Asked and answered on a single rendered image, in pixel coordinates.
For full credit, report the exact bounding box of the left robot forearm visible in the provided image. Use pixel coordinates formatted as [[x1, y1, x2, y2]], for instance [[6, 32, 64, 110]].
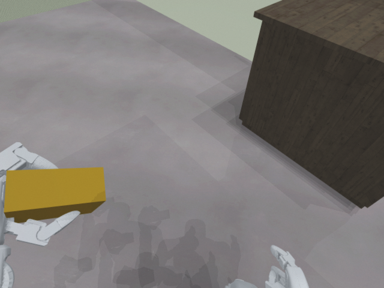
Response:
[[0, 245, 14, 288]]

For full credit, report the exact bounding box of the left robot hand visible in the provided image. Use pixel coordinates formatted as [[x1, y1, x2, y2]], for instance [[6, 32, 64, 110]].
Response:
[[0, 142, 80, 247]]

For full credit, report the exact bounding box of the right robot hand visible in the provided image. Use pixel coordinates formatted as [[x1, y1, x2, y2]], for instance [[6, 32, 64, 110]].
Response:
[[265, 245, 309, 288]]

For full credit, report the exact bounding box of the table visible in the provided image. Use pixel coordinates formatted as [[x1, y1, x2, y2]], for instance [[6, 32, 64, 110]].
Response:
[[239, 0, 384, 209]]

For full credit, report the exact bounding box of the sponge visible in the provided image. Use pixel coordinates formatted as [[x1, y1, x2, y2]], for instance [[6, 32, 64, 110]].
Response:
[[4, 167, 106, 223]]

